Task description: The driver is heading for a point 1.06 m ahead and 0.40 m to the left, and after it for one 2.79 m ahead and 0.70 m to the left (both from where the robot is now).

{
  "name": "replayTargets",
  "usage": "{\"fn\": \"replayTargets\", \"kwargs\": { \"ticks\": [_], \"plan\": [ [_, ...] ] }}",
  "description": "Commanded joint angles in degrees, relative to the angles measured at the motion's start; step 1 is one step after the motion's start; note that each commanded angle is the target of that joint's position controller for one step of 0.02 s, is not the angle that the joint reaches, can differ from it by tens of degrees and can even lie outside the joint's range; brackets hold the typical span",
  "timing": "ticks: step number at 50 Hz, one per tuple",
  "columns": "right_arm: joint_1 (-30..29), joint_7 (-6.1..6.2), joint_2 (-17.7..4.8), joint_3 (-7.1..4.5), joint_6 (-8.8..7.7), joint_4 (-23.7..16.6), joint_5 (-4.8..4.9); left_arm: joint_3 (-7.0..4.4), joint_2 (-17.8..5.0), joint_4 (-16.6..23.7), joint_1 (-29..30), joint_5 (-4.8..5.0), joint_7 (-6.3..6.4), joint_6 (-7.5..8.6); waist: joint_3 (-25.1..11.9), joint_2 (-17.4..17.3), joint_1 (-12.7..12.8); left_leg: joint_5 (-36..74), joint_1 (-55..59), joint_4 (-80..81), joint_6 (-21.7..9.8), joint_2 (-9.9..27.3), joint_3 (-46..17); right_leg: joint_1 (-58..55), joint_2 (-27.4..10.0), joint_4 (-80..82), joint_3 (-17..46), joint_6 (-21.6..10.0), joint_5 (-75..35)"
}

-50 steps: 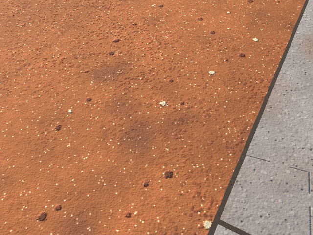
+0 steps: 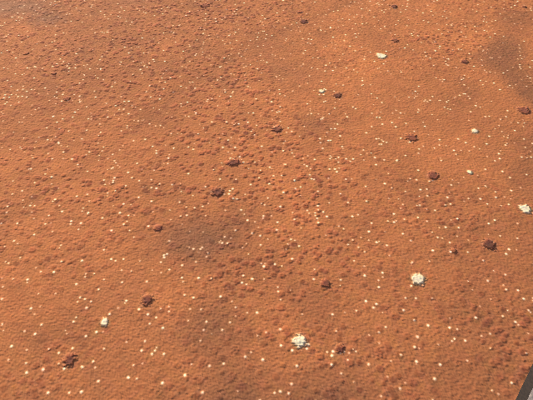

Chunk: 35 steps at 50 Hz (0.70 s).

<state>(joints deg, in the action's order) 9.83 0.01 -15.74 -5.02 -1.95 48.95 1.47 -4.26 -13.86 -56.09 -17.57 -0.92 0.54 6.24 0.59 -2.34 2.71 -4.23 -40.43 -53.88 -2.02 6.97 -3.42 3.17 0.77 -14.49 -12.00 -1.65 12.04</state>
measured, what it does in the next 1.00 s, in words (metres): walks ahead, turning left: left foot, then right foot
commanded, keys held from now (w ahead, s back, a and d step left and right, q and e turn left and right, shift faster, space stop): w+q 1.00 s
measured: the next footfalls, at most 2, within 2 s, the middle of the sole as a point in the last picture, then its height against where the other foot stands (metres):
left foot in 0.22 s outside the picture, level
right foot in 0.72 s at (275, 355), level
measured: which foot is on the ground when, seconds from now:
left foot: up 0.00-0.20, down 0.22-0.72, up 0.74-1.00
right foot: down 0.00-0.22, up 0.24-0.70, down 0.72-1.00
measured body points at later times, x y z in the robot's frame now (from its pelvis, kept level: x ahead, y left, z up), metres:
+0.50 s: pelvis +0.27 +0.08 +0.00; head +0.30 +0.11 +0.45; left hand +0.40 +0.39 -0.09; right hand +0.40 -0.17 -0.11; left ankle +0.24 +0.14 -0.75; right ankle +0.46 -0.07 -0.68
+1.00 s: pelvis +0.55 +0.13 +0.00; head +0.57 +0.15 +0.45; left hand +0.43 +0.39 -0.12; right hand +0.84 +0.00 -0.09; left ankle +0.53 +0.32 -0.67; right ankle +0.58 +0.03 -0.75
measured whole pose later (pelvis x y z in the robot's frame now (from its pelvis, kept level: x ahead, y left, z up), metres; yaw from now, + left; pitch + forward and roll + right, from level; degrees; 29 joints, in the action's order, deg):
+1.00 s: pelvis +0.55 +0.13 +0.00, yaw +35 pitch +2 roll -2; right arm 11.2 0.0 -17.7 -5.0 -1.0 37.9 1.5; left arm -4.5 -15.3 -48.7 -16.8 -0.4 -0.5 5.9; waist 1.6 -2.8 3.2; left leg -11.2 -39.8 -58.3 -0.3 5.8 -3.9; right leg 6.7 1.1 -16.8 -7.7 -1.5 11.6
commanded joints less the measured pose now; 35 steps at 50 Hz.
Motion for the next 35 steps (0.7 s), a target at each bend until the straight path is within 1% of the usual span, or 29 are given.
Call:
{"fn": "replayTargets", "kwargs": {
  "ticks": [1,4,6,7,8,9,10,11,12,13,14,15,16,17,18,19,20,22,23,25,27,29,30,32,33,34,35],
  "plan": [
    [-3.3,-1.27,-0.1,0.49,-0.48,-4.1,-0.36,-1.74,-8.8,4.1,3.5,0.37,0.91,0.53,3.6,4.7,-0.9,6.7,0.9,8.1,0.0,0.7,1.9,2.8,-15.9,8.2,4.0,-7.5,-14.2],
    [-8.6,-2.37,0.0,0.84,-0.48,-6.7,-0.30,-2.21,-9.9,3.3,0.4,1.13,1.10,-0.43,5.3,4.1,0.9,5.1,-0.7,13.3,-1.0,0.0,4.2,-3.0,-17.5,6.4,1.8,-7.0,-15.6],
    [-10.4,-3.05,-0.6,0.72,-0.38,-8.4,-0.16,-2.55,-10.7,3.0,-0.4,1.71,1.02,-1.26,5.5,4.7,0.8,0.9,-0.6,15.3,-2.3,-1.0,5.8,-7.0,-18.6,3.6,0.6,-6.2,-20.4],
    [-10.1,-3.31,-1.3,0.43,-0.32,-9.0,-0.11,-2.76,-11.4,3.2,0.2,1.92,1.03,-1.62,4.8,5.4,-0.1,-1.7,1.6,16.0,-3.3,-2.2,7.2,-8.0,-18.8,1.0,-0.3,-5.6,-27.5],
    [-8.8,-3.43,-2.4,-0.09,-0.21,-9.3,-0.08,-3.02,-12.3,3.6,0.9,2.13,1.10,-1.98,3.0,6.5,-1.5,-4.7,5.3,16.0,-4.3,-4.2,9.0,-8.8,-18.8,-2.9,-1.1,-5.0,-37.5],
    [-5.1,-3.42,-3.9,-0.94,-0.09,-8.9,0.05,-3.23,-13.2,3.9,1.6,2.35,1.19,-2.44,0.2,7.6,-4.0,-7.4,11.1,15.9,-5.6,-6.7,10.8,-8.8,-18.4,-9.3,-1.9,-4.3,-46.8],
    [2.7,-3.23,-6.3,-2.39,-0.09,-7.1,0.29,-3.21,-13.6,4.3,3.0,2.61,1.20,-2.92,-3.8,7.0,-8.6,-5.8,21.7,19.1,-7.4,-9.6,12.1,-6.4,-16.8,-20.0,-3.2,-3.0,-50.9],
    [12.4,-2.20,-10.7,-4.66,0.21,-4.4,0.34,-2.77,-12.7,5.0,2.7,2.09,1.28,-2.84,-9.0,4.0,-12.9,-3.6,38.6,21.4,-9.8,-9.7,7.7,4.2,-14.4,-35.4,-3.6,-0.3,-41.3],
    [13.9,-1.24,-17.6,-5.93,0.30,-3.7,0.62,-0.32,-4.2,7.8,-1.5,-0.62,0.68,-1.78,-12.3,-12.0,-7.6,-5.4,57.0,24.1,-17.8,5.3,-20.1,28.9,-5.4,-56.6,-1.6,3.2,10.1],
    [15.2,-1.62,-16.5,-4.90,-0.70,-6.0,-0.30,0.33,-5.1,10.1,0.8,1.56,-0.13,1.07,-22.5,-10.3,-8.0,-16.8,64.7,36.2,-25.1,13.1,-46.2,39.6,1.3,-67.5,13.5,3.6,23.6],
    [14.3,-1.89,-12.0,-3.61,-1.50,-5.6,-0.98,-0.56,-8.6,11.7,8.1,4.02,-0.68,2.73,-16.1,-4.5,-10.2,-13.5,62.2,38.7,-21.1,11.9,-39.9,46.1,-1.7,-68.1,16.9,1.8,18.4],
    [11.4,-1.79,-9.6,-2.97,-2.09,-5.8,-0.69,-0.29,-8.3,12.0,9.4,3.91,-0.63,3.44,-10.7,-1.9,-8.4,-9.2,54.8,37.8,-18.8,9.7,-31.6,46.0,-4.4,-63.9,16.7,0.4,13.2],
    [6.3,-1.77,-7.3,-2.24,-2.32,-7.0,-0.51,-0.57,-8.4,11.0,8.9,2.32,-0.12,3.39,-7.1,2.2,-5.4,-3.2,45.5,37.7,-16.8,7.2,-25.1,41.5,-6.8,-58.8,16.9,0.5,9.6],
    [3.0,-1.59,-5.6,-1.61,-2.43,-8.0,-0.85,-1.25,-9.4,10.5,7.7,1.34,0.07,2.69,-5.7,1.8,-3.1,2.1,38.6,38.5,-15.8,5.4,-20.7,36.4,-8.2,-54.7,17.3,0.8,7.5],
    [2.0,-1.37,-5.4,-1.39,-2.44,-8.6,-1.15,-1.51,-9.5,10.6,6.9,1.10,-0.04,1.77,-5.0,1.5,-1.9,4.2,34.7,39.8,-15.5,4.3,-19.0,33.3,-8.7,-52.4,17.3,1.3,6.5],
    [2.3,-1.09,-6.0,-1.49,-2.56,-8.7,-0.95,-1.51,-8.7,11.0,6.8,0.79,-0.04,1.07,-4.5,1.7,-1.4,6.6,32.5,40.6,-15.7,3.8,-17.7,32.2,-8.6,-49.6,16.7,2.1,5.8],
    [3.1,-0.72,-6.8,-1.65,-2.67,-8.5,-0.75,-1.32,-7.7,11.4,7.6,0.41,0.04,0.52,-3.7,1.9,-1.4,8.9,30.5,41.2,-15.7,3.2,-15.9,31.9,-8.2,-46.9,16.0,3.0,4.4],
    [5.2,0.16,-8.5,-2.10,-2.71,-8.1,-0.53,-0.88,-6.5,13.1,11.7,-0.05,0.27,0.00,-2.0,1.6,-2.3,10.6,28.6,41.9,-15.2,1.8,-13.2,33.2,-7.1,-39.4,15.1,4.5,-1.5],
    [6.2,0.49,-8.7,-2.17,-2.58,-7.9,-0.42,-0.67,-6.0,13.8,14.1,-0.06,0.22,-0.02,-1.3,1.1,-3.1,9.8,28.1,41.8,-14.3,0.7,-12.0,33.2,-6.3,-34.7,14.9,4.8,-5.6],
    [7.7,0.86,-8.5,-2.13,-2.20,-7.7,-0.21,-0.18,-5.0,15.0,18.1,0.23,-0.20,0.19,-0.5,-0.7,-4.7,6.2,26.9,41.1,-12.2,-1.5,-10.1,30.9,-4.2,-25.5,14.6,4.8,-13.3],
    [9.3,0.91,-8.6,-2.14,-1.97,-7.2,-0.17,0.12,-4.7,16.3,21.5,0.78,-0.74,0.45,0.1,-2.0,-6.3,2.7,26.2,40.7,-10.8,-1.9,-10.6,28.2,-2.4,-19.3,14.1,4.5,-17.9],
    [11.1,0.89,-8.5,-2.13,-1.77,-6.6,0.05,0.03,-5.5,17.6,23.7,1.25,-1.18,0.77,0.3,-2.8,-7.1,1.1,28.1,38.9,-10.4,-0.8,-13.0,27.3,-1.7,-16.4,14.8,4.0,-18.3],
    [11.8,0.96,-8.2,-2.08,-1.59,-6.3,0.16,-0.11,-6.1,18.1,24.3,1.33,-1.43,1.01,0.2,-2.9,-7.3,0.7,30.1,37.2,-10.2,-0.1,-14.5,27.5,-1.4,-15.0,15.4,3.7,-17.1],
    [12.2,1.31,-8.1,-2.08,-1.14,-6.4,0.11,-0.51,-7.5,18.6,24.1,1.40,-1.92,1.66,-0.1,-3.5,-6.7,0.6,33.7,33.8,-9.7,1.2,-18.0,26.6,-1.0,-12.7,16.0,2.7,-13.0],
    [11.9,1.47,-8.4,-2.17,-0.91,-6.5,0.00,-0.77,-8.1,18.5,22.9,1.48,-2.03,1.99,-0.4,-4.5,-5.9,1.9,34.7,32.1,-9.4,1.6,-19.4,24.9,-0.8,-12.2,15.9,2.0,-10.2],
    [11.1,1.55,-8.2,-2.14,-0.69,-6.9,-0.05,-1.13,-8.7,17.9,19.9,1.50,-2.00,2.32,-1.3,-5.6,-4.3,4.3,35.0,29.9,-8.8,1.2,-20.2,21.2,-0.3,-11.0,15.2,1.1,-8.6],
    [9.9,1.47,-7.1,-1.67,-0.65,-7.6,-0.14,-1.95,-10.1,16.5,14.3,1.12,-1.71,2.63,-4.2,-5.5,-1.2,8.4,33.6,24.6,-7.3,-1.4,-19.0,12.6,-0.6,-9.2,14.7,-0.6,-9.5]
  ]
}}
